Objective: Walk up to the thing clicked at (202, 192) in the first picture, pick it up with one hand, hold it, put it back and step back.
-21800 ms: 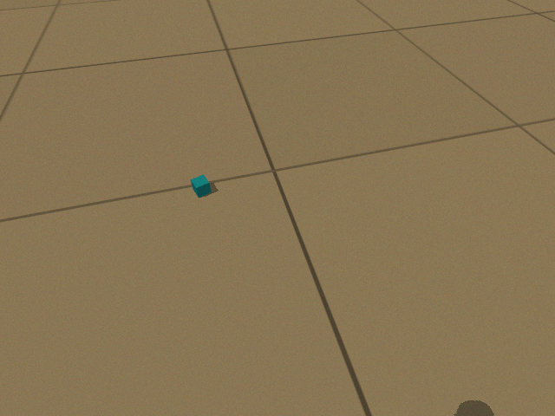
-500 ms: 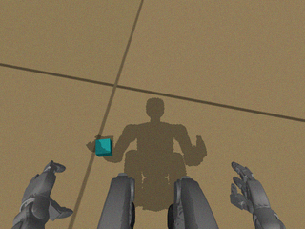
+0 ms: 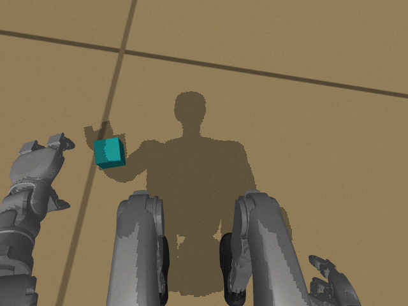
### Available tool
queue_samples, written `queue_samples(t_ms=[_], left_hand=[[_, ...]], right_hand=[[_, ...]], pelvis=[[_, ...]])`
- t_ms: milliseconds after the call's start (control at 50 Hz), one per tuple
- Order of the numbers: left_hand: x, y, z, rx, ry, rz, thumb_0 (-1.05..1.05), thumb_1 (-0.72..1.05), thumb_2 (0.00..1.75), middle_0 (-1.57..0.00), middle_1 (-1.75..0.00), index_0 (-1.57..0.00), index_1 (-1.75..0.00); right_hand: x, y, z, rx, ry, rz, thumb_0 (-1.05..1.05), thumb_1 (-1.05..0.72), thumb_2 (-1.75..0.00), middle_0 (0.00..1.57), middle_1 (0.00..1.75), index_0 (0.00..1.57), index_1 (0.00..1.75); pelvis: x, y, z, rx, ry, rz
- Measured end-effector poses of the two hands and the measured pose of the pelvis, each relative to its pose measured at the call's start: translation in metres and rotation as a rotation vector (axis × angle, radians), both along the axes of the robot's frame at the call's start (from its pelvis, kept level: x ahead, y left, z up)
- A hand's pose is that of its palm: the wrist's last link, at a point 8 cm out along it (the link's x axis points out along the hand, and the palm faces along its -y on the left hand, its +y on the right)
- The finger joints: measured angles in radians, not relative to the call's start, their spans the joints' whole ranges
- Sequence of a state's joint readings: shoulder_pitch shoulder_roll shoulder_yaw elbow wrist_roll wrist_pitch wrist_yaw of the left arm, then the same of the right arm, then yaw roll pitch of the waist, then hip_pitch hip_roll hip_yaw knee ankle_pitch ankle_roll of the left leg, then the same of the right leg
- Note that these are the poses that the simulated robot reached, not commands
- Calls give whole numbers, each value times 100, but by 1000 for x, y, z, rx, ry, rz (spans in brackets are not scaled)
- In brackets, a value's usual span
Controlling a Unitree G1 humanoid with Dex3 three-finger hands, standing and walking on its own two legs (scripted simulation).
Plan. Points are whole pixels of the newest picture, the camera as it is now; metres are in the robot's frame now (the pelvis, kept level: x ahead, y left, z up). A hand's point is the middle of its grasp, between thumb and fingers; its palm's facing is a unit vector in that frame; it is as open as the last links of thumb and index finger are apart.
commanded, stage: rise first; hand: left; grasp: from above
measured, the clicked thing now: (110, 153) +0.47 +0.29 -0.38
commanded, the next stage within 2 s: none
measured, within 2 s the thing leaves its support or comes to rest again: neither
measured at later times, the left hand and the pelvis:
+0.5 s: hand (70, 170) +0.38 +0.33 -0.21, palm faces -0.46 -0.08 -0.88, open 14.0 cm; pelvis +0.00 +0.01 -0.05, yaw -2 degrees
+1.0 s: hand (81, 163) +0.41 +0.32 -0.24, palm faces -0.45 -0.11 -0.89, open 14.0 cm; pelvis +0.01 +0.00 -0.07, yaw -3 degrees
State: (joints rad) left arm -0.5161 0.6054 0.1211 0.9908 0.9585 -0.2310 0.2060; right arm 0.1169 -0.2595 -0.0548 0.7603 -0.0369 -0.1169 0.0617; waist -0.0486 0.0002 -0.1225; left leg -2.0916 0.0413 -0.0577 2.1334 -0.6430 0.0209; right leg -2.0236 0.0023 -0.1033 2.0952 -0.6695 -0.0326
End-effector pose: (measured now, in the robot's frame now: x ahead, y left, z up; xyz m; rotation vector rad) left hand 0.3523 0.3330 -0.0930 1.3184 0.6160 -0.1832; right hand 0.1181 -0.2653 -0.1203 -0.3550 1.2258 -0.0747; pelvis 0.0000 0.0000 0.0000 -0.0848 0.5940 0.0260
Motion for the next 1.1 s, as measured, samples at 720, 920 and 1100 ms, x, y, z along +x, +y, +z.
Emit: queue_samples(t_ms=[720,920,1100], left_hand=[[48,-10,-84,133,-42,-120,0,-49,95,-9,-100,-11,-98],[59,-15,-92,125,-37,-103,0,-50,95,-9,-100,-11,-99],[63,-15,-98,118,-35,-106,0,-51,96,-9,-100,-11,-99]], right_hand=[[-20,1,-54,-18,127,43,0,-90,-91,20,30,20,30],[-32,-2,-56,-17,171,21,0,-91,-91,20,30,20,30],[-34,-3,-54,-27,176,23,0,-91,-91,20,30,20,30]], pelvis=[[3,5,-61,-21,4,-23],[7,3,-64,-22,11,-31],[8,4,-67,-29,8,-34]])
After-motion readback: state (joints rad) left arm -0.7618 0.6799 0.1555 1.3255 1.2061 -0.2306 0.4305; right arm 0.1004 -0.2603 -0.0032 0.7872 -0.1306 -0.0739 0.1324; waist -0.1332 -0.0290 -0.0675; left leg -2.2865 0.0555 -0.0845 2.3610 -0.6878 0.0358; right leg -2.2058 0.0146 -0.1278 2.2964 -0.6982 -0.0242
